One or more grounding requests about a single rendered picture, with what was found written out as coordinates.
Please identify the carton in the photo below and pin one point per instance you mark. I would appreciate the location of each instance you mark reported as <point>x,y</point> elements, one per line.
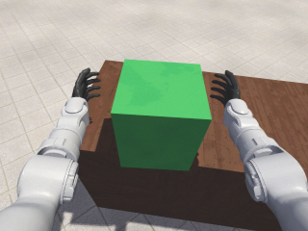
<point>160,114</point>

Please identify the robot left forearm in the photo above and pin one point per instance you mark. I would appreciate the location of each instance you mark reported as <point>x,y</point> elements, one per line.
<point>67,136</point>

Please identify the right robot hand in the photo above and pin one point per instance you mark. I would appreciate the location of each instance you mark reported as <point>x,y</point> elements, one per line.
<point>231,87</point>

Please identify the robot left upper arm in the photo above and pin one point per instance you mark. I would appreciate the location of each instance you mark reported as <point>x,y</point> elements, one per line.
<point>48,182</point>

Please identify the robot right upper arm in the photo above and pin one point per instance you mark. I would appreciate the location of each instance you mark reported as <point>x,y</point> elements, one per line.
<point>277,180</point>

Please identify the robot right forearm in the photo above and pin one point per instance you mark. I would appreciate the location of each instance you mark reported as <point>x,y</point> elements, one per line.
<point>248,136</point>

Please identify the pedestal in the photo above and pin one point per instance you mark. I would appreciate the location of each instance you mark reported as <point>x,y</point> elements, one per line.
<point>214,190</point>

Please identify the left robot hand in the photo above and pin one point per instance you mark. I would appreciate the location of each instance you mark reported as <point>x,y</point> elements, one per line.
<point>81,88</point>

